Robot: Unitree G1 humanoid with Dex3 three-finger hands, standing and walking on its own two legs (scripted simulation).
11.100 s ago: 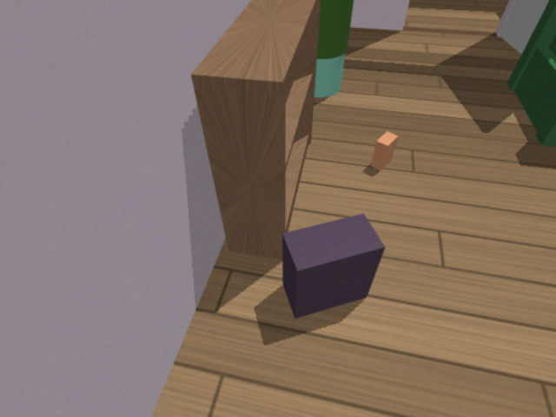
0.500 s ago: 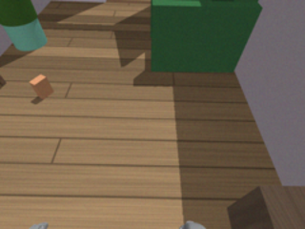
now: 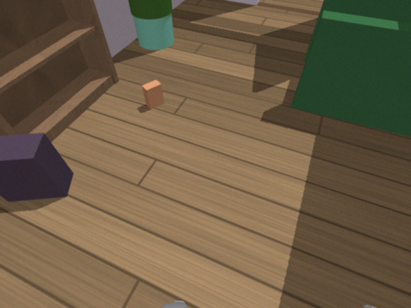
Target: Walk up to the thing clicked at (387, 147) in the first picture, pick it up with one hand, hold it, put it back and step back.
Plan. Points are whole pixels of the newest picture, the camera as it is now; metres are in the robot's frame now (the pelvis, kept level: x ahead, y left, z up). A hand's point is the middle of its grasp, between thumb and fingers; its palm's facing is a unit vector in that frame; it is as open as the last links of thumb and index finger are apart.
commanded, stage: walk up
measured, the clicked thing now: (153, 94) +1.54 +0.53 -0.67
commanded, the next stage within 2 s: stand in 1.56 s
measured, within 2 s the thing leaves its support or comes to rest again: neither
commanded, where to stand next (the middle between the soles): +0.09 -0.04 m, yaw +12 degrees
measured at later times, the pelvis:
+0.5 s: pelvis -0.01 -0.03 -0.01, yaw +9 degrees
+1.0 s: pelvis +0.02 -0.04 +0.00, yaw +14 degrees
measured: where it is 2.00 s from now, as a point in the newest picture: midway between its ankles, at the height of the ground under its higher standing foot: outside the picture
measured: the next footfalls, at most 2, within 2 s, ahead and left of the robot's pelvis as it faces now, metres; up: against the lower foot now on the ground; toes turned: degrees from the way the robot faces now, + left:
left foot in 0.02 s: +0.11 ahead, +0.11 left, +0.00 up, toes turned +1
right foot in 0.44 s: +0.06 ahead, -0.16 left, +0.00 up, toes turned +5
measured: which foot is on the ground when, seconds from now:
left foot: up 0.00-0.00, down 0.02-0.46, up 0.48-0.70, down 0.72-1.00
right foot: down 0.00-0.04, up 0.06-0.42, down 0.44-0.76, up 0.78-0.94, down 0.96-1.00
